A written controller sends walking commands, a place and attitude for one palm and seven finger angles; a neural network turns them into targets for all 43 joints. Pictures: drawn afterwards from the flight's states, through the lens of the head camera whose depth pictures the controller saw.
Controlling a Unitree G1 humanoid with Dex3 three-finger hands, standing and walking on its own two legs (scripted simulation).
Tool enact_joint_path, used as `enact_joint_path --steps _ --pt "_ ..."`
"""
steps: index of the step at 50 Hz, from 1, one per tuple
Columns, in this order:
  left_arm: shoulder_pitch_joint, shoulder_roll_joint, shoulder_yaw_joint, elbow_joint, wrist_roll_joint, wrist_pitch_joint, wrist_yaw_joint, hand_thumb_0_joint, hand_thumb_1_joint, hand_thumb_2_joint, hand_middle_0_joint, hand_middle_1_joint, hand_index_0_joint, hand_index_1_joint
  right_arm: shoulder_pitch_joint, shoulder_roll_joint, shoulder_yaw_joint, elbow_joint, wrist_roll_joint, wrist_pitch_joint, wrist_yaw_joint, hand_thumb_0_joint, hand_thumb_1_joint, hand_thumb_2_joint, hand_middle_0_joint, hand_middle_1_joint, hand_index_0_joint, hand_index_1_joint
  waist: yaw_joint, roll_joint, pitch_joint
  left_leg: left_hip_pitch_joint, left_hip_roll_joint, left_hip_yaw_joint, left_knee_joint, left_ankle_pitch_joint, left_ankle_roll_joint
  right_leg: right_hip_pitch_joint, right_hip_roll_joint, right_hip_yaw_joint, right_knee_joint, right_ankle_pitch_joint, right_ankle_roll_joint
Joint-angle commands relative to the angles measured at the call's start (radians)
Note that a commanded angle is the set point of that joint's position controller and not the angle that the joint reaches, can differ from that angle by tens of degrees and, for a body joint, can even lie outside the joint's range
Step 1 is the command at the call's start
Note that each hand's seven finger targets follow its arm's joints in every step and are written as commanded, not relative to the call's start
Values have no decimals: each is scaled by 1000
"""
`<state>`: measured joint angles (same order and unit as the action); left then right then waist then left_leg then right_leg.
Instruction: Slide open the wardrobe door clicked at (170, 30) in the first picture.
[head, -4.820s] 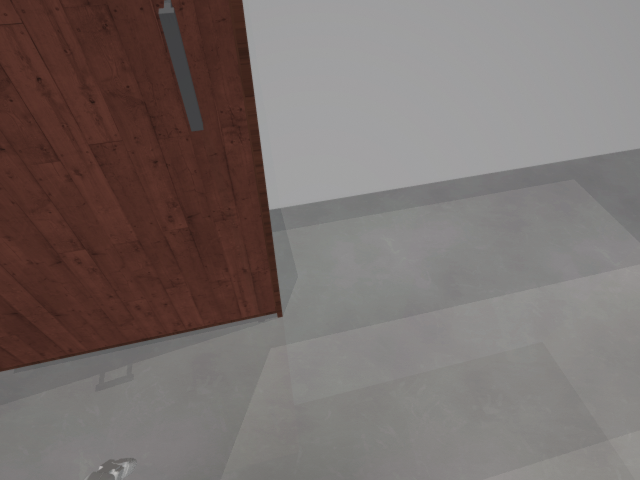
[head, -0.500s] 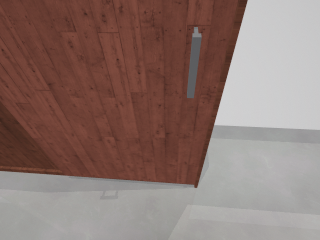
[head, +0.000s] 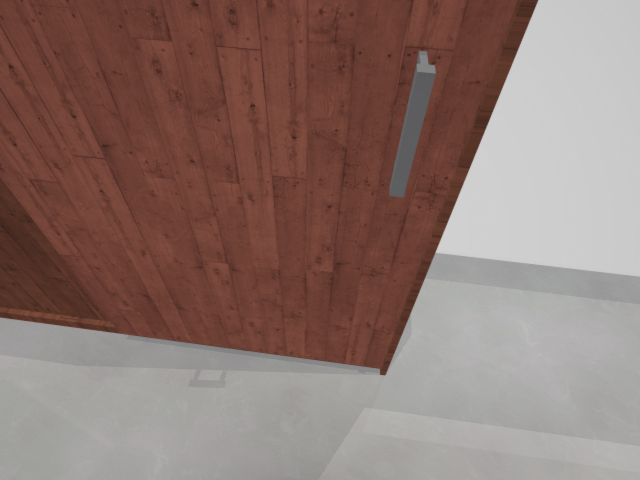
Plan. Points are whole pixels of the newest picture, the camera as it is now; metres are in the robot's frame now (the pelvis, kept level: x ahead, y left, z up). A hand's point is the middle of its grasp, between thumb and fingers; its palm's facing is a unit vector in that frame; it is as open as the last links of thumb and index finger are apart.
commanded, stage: look again from close up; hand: right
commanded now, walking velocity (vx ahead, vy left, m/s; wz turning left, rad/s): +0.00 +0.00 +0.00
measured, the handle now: (408, 129) +0.54 -0.08 +0.17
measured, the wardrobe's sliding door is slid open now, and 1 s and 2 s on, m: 0.00 0.00 0.00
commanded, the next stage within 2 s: shuffle to correct the standing spot in 1.98 s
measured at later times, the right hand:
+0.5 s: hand out of the picture -0.02 -0.15 -0.16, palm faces +0.03 +0.97 -0.22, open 7.4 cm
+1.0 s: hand out of the picture -0.06 -0.13 -0.17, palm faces +0.06 +0.98 -0.17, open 7.4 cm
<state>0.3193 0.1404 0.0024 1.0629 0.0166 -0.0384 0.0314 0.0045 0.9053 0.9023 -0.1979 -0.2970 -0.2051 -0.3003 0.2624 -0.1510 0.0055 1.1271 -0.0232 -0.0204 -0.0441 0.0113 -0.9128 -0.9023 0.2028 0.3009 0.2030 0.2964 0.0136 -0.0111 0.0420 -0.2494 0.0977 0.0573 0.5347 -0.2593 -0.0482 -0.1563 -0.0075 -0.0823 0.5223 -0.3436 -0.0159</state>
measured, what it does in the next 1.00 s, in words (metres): shifts its weight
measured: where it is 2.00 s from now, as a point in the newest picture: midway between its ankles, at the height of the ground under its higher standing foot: outside the picture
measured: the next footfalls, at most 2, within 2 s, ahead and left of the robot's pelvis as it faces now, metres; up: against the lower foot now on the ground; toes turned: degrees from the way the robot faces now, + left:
none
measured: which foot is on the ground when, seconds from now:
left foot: down 0.00-1.00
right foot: down 0.00-1.00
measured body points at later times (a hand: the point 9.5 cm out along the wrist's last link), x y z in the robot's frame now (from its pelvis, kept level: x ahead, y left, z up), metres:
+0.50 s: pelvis -0.04 +0.04 +0.00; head -0.05 +0.04 +0.45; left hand -0.03 +0.28 -0.15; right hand -0.02 -0.20 -0.15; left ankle +0.01 +0.15 -0.73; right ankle -0.04 -0.10 -0.73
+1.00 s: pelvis -0.05 +0.03 +0.00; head -0.05 +0.03 +0.45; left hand -0.07 +0.24 -0.16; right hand -0.06 -0.18 -0.16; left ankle +0.01 +0.15 -0.73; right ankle -0.04 -0.10 -0.73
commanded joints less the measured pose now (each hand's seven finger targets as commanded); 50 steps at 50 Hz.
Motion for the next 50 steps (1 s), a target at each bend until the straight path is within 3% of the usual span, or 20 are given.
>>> enact_joint_path --steps 1,3,7,19,29,50 --pt "49 126 29 -65 -4 3 11 0 900 900 -200 -300 -200 -300 60 -91 -20 -64 4 3 -2 0 -900 -900 200 300 200 300 -9 14 3 38 9 -24 -9 214 71 -74 -115 91 -76 443 -6" --pt "28 122 29 -75 -5 9 5 0 900 900 -200 -300 -200 -300 53 -105 -22 -78 5 6 2 0 -900 -900 200 300 200 300 -11 34 54 20 13 -50 -55 139 70 -121 -97 94 -116 215 -8" --pt "24 129 27 -77 -2 10 -2 0 900 900 -200 -300 -200 -300 47 -136 -29 -99 6 2 7 0 -900 -900 200 300 200 300 -7 40 63 6 19 -78 -106 52 75 -121 -78 88 -136 107 -6" --pt "32 146 24 -56 0 13 -10 0 900 900 -200 -300 -200 -300 39 -170 -39 -125 8 -5 14 0 -900 -900 200 300 200 300 -8 53 34 9 35 -98 -196 -51 83 -95 -74 78 -148 79 4" --pt "70 131 17 -16 0 19 -13 0 900 900 -200 -300 -200 -300 47 -163 -40 -107 9 3 16 0 -900 -900 200 300 200 300 -12 35 61 1 37 -93 -229 -149 78 -142 -71 83 -167 16 11" --pt "112 69 15 12 -3 18 -5 0 900 900 -200 -300 -200 -300 115 -74 -34 -74 7 7 9 0 -900 -900 200 300 200 300 -18 1 62 25 15 -60 -176 -43 66 -183 -85 108 -196 3 7"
